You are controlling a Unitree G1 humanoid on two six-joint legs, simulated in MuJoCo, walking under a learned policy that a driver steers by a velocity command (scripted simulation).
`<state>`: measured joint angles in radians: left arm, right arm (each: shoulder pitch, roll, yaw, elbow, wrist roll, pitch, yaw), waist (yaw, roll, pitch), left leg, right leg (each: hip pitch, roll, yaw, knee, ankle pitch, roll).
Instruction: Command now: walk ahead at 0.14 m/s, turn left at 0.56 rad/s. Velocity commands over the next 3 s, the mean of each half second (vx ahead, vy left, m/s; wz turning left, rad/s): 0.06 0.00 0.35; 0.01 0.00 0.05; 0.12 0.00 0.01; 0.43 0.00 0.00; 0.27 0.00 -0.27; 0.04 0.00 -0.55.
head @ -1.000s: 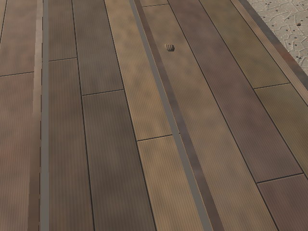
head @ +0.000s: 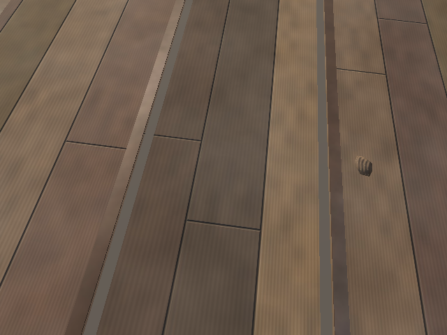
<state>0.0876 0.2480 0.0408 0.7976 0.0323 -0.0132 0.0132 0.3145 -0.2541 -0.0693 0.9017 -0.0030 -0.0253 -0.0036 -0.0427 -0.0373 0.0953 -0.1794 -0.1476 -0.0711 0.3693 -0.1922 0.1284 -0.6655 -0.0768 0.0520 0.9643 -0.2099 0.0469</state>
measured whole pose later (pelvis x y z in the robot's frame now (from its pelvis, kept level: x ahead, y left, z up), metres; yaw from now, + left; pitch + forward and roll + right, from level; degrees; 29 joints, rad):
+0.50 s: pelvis +0.09 -0.05 +0.00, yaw +10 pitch -1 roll +1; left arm 0.20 0.23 -0.01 0.81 0.02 0.00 0.03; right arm 0.19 -0.28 -0.05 0.84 -0.01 0.07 -0.01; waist 0.01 0.03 0.07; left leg -0.29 -0.07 -0.11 0.81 -0.48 -0.03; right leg -0.28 0.02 -0.01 0.42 -0.13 -0.06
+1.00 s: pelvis +0.10 -0.03 +0.00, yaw +10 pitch -2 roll +0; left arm 0.27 0.22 0.00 1.03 0.01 0.01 0.01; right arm 0.26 -0.21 0.01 1.05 -0.01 -0.01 -0.03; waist 0.02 0.00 0.02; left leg -0.08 -0.05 -0.06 0.37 -0.27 0.04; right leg -0.22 0.03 0.01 0.37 -0.12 -0.02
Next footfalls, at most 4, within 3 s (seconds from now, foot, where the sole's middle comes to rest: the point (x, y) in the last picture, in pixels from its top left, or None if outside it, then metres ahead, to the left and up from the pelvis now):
0.24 right None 0.20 -0.12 -0.78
0.60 left None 0.08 0.07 -0.78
2.02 left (190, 279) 0.59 0.07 -0.78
2.52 right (232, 230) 0.75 -0.07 -0.78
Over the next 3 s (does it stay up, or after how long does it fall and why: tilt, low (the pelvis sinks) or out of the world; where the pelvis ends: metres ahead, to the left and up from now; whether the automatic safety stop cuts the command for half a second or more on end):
stays up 0.66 0.03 -0.01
